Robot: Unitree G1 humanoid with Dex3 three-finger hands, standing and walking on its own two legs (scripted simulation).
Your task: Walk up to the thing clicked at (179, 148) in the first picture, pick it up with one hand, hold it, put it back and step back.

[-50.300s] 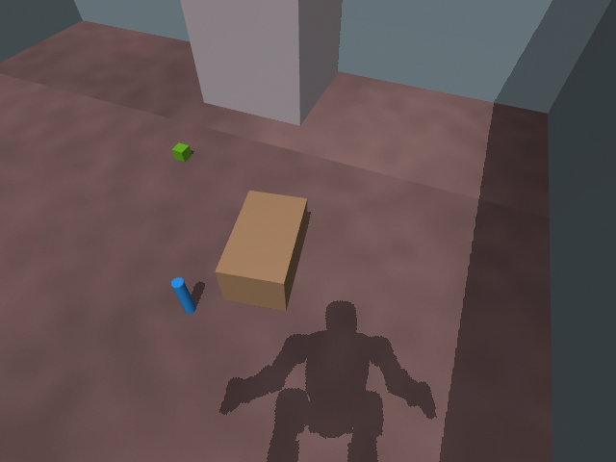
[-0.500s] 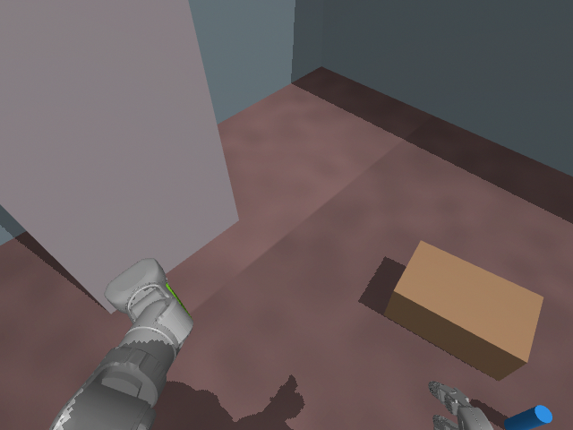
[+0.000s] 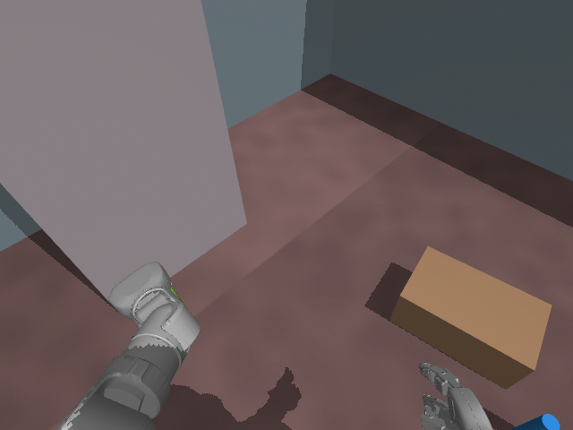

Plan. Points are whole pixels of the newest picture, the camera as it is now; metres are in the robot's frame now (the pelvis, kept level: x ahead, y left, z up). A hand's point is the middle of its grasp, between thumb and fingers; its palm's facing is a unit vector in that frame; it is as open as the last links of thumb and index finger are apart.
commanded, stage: hold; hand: left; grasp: from above
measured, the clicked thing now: (167, 315) +0.30 +0.23 -0.08
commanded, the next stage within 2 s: crouch in 0.34 s
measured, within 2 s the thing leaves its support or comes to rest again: neither
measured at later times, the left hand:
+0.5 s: hand (166, 315) +0.29 +0.22 -0.05, palm faces -0.28 -0.34 -0.90, open 8.7 cm
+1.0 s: hand (182, 344) +0.30 +0.24 -0.20, palm faces -0.32 -0.24 -0.92, open 8.6 cm
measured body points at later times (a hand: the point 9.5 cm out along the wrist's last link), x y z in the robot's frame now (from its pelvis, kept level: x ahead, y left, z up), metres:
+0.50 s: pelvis +0.00 +0.00 +0.00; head +0.01 -0.02 +0.45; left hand +0.30 +0.23 +0.00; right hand +0.17 -0.22 -0.11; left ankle +0.00 +0.12 -0.73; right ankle +0.00 -0.12 -0.73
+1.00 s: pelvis -0.04 +0.00 -0.08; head +0.07 +0.02 +0.36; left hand +0.31 +0.24 -0.15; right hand +0.06 -0.28 -0.20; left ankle +0.00 +0.12 -0.73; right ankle +0.00 -0.12 -0.73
